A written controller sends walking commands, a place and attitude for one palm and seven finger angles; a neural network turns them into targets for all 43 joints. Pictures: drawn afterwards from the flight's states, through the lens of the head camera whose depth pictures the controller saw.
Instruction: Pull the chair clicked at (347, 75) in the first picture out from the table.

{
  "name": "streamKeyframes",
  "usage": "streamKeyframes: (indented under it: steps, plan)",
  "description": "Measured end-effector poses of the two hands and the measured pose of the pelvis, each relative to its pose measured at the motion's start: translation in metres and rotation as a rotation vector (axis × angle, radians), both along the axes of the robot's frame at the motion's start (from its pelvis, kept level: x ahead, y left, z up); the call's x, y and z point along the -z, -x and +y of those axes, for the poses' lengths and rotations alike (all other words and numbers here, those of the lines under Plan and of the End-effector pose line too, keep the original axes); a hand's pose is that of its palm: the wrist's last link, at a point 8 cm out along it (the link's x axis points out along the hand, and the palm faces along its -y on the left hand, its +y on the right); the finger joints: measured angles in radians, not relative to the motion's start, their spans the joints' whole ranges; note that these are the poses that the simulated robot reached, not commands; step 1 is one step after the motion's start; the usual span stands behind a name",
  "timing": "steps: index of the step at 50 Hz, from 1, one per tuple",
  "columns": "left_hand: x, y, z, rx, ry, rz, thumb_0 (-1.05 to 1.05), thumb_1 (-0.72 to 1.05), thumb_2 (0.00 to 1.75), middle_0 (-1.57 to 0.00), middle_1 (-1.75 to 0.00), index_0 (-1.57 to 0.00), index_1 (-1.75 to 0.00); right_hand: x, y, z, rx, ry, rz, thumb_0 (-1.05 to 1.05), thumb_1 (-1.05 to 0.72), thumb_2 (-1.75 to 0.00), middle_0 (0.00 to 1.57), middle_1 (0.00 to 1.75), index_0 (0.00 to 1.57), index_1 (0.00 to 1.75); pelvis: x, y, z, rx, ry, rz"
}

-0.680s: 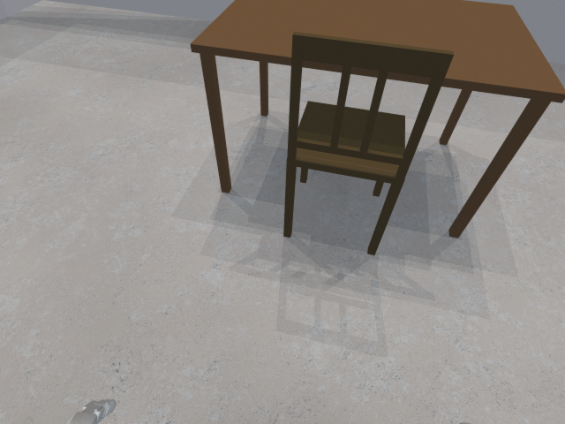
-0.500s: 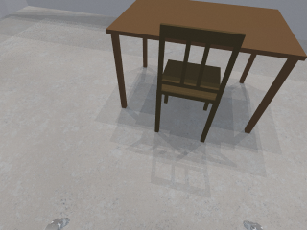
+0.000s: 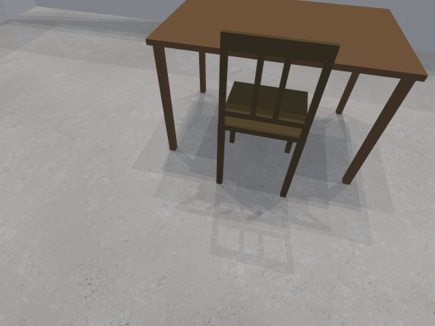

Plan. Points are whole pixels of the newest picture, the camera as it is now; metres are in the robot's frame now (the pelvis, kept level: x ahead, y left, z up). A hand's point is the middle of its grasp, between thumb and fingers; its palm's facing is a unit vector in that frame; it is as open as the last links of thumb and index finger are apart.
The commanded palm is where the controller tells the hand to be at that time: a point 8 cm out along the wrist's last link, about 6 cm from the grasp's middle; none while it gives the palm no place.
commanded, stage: stand and wait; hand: left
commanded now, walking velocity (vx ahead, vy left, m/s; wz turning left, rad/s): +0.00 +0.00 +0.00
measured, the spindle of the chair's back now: (256, 86) +1.00 -0.11 -0.10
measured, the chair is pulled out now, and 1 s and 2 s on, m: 0.00 0.00 0.00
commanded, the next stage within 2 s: look at it before walking up in 0.14 s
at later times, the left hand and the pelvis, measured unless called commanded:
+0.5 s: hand out of the picture +0.07 +0.24 -0.15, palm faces -0.03 -0.94 -0.33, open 7.4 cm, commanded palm none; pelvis -0.01 +0.00 +0.00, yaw +0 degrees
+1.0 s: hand out of the picture +0.06 +0.23 -0.16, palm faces -0.04 -0.95 -0.30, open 7.4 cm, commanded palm none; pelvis +0.00 +0.00 +0.00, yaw -3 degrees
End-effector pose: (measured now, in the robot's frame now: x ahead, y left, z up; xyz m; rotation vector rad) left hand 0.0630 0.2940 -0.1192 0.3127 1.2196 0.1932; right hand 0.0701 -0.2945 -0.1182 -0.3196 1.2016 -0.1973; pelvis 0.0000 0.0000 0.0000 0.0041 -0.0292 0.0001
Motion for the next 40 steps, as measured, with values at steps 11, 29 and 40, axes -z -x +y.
streamKeyframes:
  steps: [11, 29, 40]
  plan:
    - [-0.002, -0.007, -0.006, 0.014, 0.006, -0.03, 0.01, 0.91, 0.9, -0.2, -0.3, -0.2, -0.3, 0.0, 0.012, -0.001, 0.01, -0.01, 0.006, 0.01, -0.91, -0.89, 0.2, 0.3, 0.2, 0.3, -0.001, 0.006, -0.003, 0.003, 0.0, -0.002]
    - [-0.001, 0.002, -0.009, 0.012, 0.012, -0.01, 0.01, 0.91, 0.9, -0.2, -0.3, -0.2, -0.3, 0.0, 0.018, -0.001, 0.016, -0.011, 0.015, 0.01, -0.91, -0.89, 0.2, 0.3, 0.2, 0.3, -0.002, 0.009, -0.004, 0.007, 0.0, 0.001]
    - [0.001, 0.007, -0.007, 0.005, 0.013, 0.01, 0.01, 0.91, 0.9, -0.2, -0.3, -0.2, -0.3, -0.001, 0.016, 0.0, 0.016, -0.01, 0.022, 0.01, -0.91, -0.89, 0.2, 0.3, 0.2, 0.3, -0.003, 0.007, -0.004, 0.007, 0.001, 0.003]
